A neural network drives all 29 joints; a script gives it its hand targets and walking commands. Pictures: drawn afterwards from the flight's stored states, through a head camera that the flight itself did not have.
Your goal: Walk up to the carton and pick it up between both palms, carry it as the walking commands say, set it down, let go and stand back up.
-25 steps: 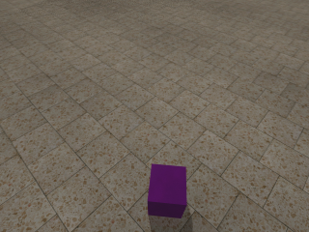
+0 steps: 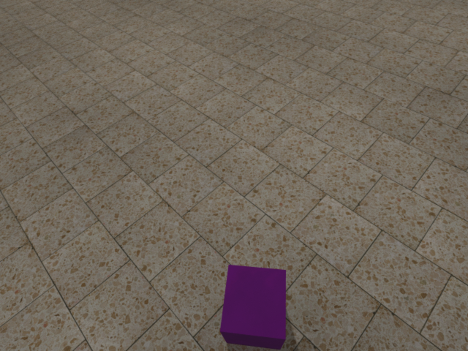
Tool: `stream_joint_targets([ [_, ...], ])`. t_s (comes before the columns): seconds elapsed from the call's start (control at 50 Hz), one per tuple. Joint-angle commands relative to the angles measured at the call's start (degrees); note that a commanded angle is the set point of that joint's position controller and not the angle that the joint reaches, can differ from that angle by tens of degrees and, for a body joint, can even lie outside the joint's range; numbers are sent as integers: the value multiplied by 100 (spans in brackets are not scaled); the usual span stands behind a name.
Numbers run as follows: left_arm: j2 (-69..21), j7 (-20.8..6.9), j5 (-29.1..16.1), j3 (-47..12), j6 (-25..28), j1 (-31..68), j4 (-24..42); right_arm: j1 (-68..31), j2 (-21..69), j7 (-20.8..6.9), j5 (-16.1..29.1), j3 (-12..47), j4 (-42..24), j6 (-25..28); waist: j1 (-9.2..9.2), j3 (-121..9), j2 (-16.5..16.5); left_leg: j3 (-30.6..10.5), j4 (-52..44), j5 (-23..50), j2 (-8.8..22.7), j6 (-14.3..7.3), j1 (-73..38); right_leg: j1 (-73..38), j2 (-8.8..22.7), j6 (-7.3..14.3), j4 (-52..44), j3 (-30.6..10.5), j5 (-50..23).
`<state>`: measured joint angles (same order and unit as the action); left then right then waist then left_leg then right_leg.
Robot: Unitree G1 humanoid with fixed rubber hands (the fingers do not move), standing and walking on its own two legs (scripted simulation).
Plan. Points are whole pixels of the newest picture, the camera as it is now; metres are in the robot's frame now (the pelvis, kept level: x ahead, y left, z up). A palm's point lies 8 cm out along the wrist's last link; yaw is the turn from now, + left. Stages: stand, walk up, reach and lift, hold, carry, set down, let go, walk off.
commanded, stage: walk up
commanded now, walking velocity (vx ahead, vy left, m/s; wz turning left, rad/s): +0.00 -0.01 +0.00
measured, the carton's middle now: (254, 308) +0.34 +0.00 -0.64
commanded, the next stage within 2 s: none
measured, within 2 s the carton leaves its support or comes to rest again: neither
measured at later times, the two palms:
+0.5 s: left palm out of the picture +0.03 +0.20 -0.12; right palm out of the picture +0.01 -0.27 -0.15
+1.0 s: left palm out of the picture +0.01 +0.20 -0.13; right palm out of the picture -0.09 -0.27 -0.13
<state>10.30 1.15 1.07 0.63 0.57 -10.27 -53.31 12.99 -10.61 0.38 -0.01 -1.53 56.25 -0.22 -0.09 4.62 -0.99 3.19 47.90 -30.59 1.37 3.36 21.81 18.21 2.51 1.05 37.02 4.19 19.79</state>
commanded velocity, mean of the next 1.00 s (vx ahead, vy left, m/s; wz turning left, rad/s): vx -0.02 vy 0.00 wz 0.00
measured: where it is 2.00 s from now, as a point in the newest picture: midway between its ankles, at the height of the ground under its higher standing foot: outside the picture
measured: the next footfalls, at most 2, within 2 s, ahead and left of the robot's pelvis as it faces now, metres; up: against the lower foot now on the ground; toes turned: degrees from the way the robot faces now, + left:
left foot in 0.06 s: +0.07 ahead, +0.12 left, +0.00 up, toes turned +3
right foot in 0.40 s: -0.02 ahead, -0.12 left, +0.00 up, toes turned -5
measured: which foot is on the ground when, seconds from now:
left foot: up 0.00-0.04, down 0.06-0.42, up 0.44-0.76, down 0.78-1.00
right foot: down 0.00-0.10, up 0.12-0.38, down 0.40-0.84, up 0.86-1.00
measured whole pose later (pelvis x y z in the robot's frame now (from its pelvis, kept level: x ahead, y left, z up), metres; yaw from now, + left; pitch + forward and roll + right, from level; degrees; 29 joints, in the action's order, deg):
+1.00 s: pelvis -0.07 -0.03 +0.00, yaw -1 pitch -3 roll +0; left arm 10.2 0.9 0.7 2.0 -2.1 -11.8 -53.4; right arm 18.6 -11.0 1.1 0.0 -1.1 58.6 -2.3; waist 0.7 4.0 0.9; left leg 2.8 30.1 -23.2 0.4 -1.1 3.9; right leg 15.8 0.8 2.0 39.0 3.9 20.4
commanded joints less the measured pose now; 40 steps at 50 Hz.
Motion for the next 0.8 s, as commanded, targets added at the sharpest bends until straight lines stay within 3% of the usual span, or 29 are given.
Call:
stream_joint_targets([
  [0.0,938,154,-62,263,24,-286,-191,546,-316,139,23,-50,-179,40,310,-1370,1109,52,-2017,1973,144,-129,-809,-1568,1154,463,-668,-745,-5718],
  [0.02,868,137,-96,260,-1,-205,-76,656,-635,182,13,-135,-91,50,336,-1553,765,-118,-2135,3188,503,-172,-1316,-1085,995,234,-392,-571,-4811],
  [0.04,1070,145,-129,367,-83,-186,50,538,-1277,227,-15,-339,-184,-8,295,-1297,67,-556,-1566,6020,1124,-416,-1469,-399,652,-17,328,-340,-3896],
  [0.06,918,167,-170,344,-163,-230,84,596,-1506,233,-24,-372,-192,-42,313,-1447,-562,-1200,-1665,8337,1794,-1039,-1770,134,139,-235,1198,-191,-1646],
  [0.08,817,211,-170,303,-289,40,202,786,-1545,224,-58,-387,-102,-46,497,-1219,-1190,-1796,-2057,9583,2451,-1679,-1895,763,-422,-307,2178,-199,1771],
  [0.1,764,235,-160,287,-380,37,282,775,-1443,246,-95,-375,-86,-35,435,-1045,-1096,-1755,-2194,8655,2565,-1946,-1608,862,-395,-257,2855,-624,1968],
  [0.12,742,187,-180,246,-427,-16,205,304,-1286,241,-121,-334,-211,-83,246,-657,-1172,-1607,-2357,7673,2441,-1978,-1252,1071,-349,-263,3161,-622,1804],
  [0.16,724,150,-149,254,-513,9,177,-141,-1099,287,-142,-232,-430,-142,171,-277,-826,-1371,-2572,6183,2006,-1719,-728,965,-292,-256,3191,-698,1392],
  [0.2,711,93,-137,295,-557,159,252,-229,-1241,265,-163,-233,-504,-138,160,-219,-1010,-1292,-2591,5518,1822,-1527,-545,909,-295,-289,2828,-628,1156],
  [0.22,607,77,-148,260,-532,184,328,-311,-1234,250,-141,-223,-476,-160,115,-221,-1249,-1139,-2618,5360,1640,-1481,-366,661,-333,-279,2508,-522,1124],
  [0.26,505,67,-159,200,-464,111,240,-313,-1197,205,-168,-208,-388,-165,121,-409,-1341,-1077,-2520,5185,1455,-1353,-695,349,-252,-270,1411,-440,1148],
  [0.3,323,55,-120,83,-288,-84,88,-91,-936,151,-123,-131,-241,-133,181,-987,-1271,-1170,-2826,2506,1226,-1131,-1184,-92,-280,-136,75,-238,701],
  [0.32,276,71,-117,59,-205,-319,-22,-69,-877,148,-107,-107,-196,-145,65,-1036,-1107,-1122,-2695,2441,1223,-1042,-1273,-373,-333,-127,-663,-128,233],
  [0.34,242,90,-130,34,-116,-646,-124,-78,-866,147,-74,-121,-182,-153,-73,-1087,-1000,-991,-2349,3023,1225,-939,-1333,-782,-302,-148,-1523,-54,-382],
  [0.36,490,118,-94,76,-45,-934,-220,7,-803,146,-29,-106,-145,-147,-107,-1248,-569,-870,-1878,3203,1028,-792,-1161,-1336,119,-117,-1897,-436,-998],
  [0.38,927,108,-42,190,-3,-822,-163,173,-612,132,15,-91,-187,-133,90,-1265,476,-552,-1444,2185,501,-575,-461,-1628,979,50,-1806,-1491,-2573],
  [0.4,1300,103,-27,351,-15,-813,-109,-83,-564,144,-17,-113,-318,-161,-51,-940,1345,-253,-694,321,-10,-321,489,-1567,1857,464,-1643,-2352,-4141],
  [0.42,1484,117,-5,367,-39,-801,-97,-531,-725,182,-22,-227,-407,-279,-305,-544,1370,-417,572,-630,-184,-259,634,-895,2221,1032,-1317,-2381,-5870],
  [0.44,1444,142,106,352,3,-781,-81,-489,-785,163,-46,-227,-399,-371,-374,-659,1291,-575,1327,-702,-128,-212,617,-786,2397,1338,-1432,-2540,-5697],
  [0.46,1380,180,118,329,24,-577,14,-414,-913,134,-78,-306,-326,-459,-165,-465,714,-711,1728,-393,-67,-179,867,-838,2340,1230,-1572,-2484,-5188],
  [0.5,1235,165,24,287,-29,-202,107,-377,-817,107,-41,-243,-369,-483,103,-453,1071,-716,1707,-142,-109,-225,692,-570,1598,916,-1534,-1839,-4742],
  [0.54,725,128,63,149,-52,-104,16,-213,-455,29,-8,-16,-250,-378,102,-748,1563,-421,467,682,-124,-385,49,-467,823,591,-2215,-1372,-1445],
  [0.56,755,129,78,142,-80,-47,12,-303,-469,8,-4,-6,-238,-359,24,-585,1573,-256,188,727,-219,-324,18,-434,741,578,-2322,-1371,-878],
  [0.62,898,107,41,188,-68,-295,-124,-336,-469,78,-9,-25,-251,-282,-101,-411,1204,-213,-616,506,-246,-274,-119,-798,910,678,-2161,-1562,-1239],
  [0.64,985,120,41,198,-61,-408,-151,-343,-464,92,3,-15,-249,-238,-139,-431,1256,-205,-917,417,-220,-275,-186,-957,1016,747,-2038,-1662,-1627],
  [0.68,1063,120,37,221,-101,-442,-166,-135,-474,119,2,-19,-137,-196,-73,-402,1085,-49,-1624,572,-248,-268,-557,-1022,1061,733,-1870,-1710,-1707],
  [0.74,819,109,-59,210,-129,-414,-109,576,-487,177,-35,-20,158,-89,196,-618,664,-263,-2718,2053,209,-364,-1791,-618,968,432,-1532,-1539,-2368],
  [0.76,664,84,-83,196,-120,-438,-49,720,-713,169,-74,-52,220,-74,164,-679,84,-750,-2721,2791,656,-510,-2022,-316,619,273,-1256,-1187,-2047],
  [0.78,547,53,-91,198,-129,-317,37,792,-920,135,-124,-112,263,-75,160,-770,-521,-1190,-3135,1489,906,-759,-2299,212,191,230,-911,-757,-342],
])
